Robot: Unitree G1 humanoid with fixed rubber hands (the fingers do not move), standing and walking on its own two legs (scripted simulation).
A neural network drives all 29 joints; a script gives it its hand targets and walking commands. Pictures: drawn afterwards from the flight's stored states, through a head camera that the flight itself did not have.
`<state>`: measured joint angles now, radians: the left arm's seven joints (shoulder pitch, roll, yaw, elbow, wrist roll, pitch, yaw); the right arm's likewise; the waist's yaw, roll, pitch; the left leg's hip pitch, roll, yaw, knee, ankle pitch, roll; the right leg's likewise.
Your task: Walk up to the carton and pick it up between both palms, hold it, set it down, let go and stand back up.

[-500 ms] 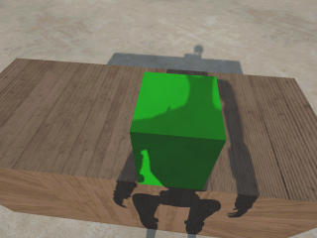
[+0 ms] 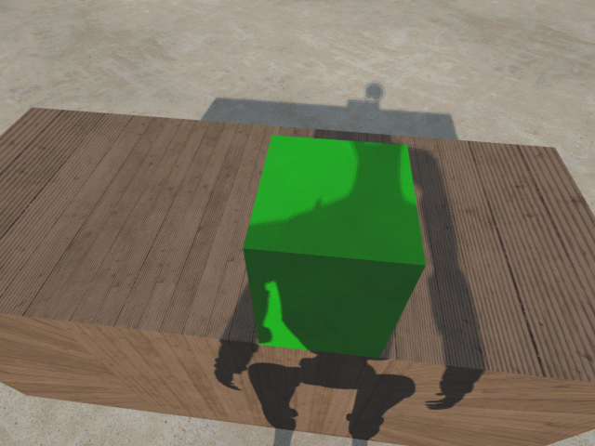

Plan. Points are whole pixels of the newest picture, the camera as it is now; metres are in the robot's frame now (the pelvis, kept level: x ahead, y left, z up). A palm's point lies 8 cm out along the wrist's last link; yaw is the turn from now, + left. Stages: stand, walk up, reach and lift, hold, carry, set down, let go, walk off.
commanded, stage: stand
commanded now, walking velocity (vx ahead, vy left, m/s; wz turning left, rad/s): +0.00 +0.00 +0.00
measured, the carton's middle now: (328, 252) +0.40 -0.04 +0.01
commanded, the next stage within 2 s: none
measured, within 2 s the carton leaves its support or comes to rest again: neither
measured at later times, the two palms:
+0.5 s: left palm out of the picture -0.01 +0.23 -0.14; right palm out of the picture +0.00 -0.23 -0.14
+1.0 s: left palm out of the picture -0.01 +0.23 -0.14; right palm out of the picture -0.01 -0.23 -0.14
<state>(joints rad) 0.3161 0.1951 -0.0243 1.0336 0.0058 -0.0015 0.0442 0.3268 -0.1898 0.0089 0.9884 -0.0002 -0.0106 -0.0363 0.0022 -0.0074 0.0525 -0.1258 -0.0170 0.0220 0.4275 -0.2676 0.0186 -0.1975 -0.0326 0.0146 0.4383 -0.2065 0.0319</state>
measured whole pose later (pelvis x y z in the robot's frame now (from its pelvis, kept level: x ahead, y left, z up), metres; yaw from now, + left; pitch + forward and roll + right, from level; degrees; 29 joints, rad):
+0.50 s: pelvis +0.00 +0.00 +0.00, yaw +0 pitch -2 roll +0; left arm 0.32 0.18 -0.03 1.07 0.00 -0.01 0.05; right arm 0.33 -0.17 0.01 1.02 0.01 -0.01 -0.04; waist 0.00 0.00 0.04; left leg -0.11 -0.01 0.03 0.41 -0.27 0.02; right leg -0.19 -0.03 0.02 0.44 -0.21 0.03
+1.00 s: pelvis +0.00 +0.00 +0.00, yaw +0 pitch -2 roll +0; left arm 0.31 0.18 -0.02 1.07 0.00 -0.01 0.05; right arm 0.33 -0.17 0.01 1.03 0.00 -0.01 -0.04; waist 0.00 -0.01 0.06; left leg -0.12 -0.01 0.03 0.42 -0.27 0.01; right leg -0.19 -0.03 0.01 0.43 -0.20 0.03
